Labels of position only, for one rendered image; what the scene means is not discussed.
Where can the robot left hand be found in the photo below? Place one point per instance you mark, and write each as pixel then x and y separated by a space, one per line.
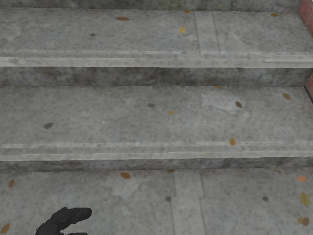
pixel 62 219

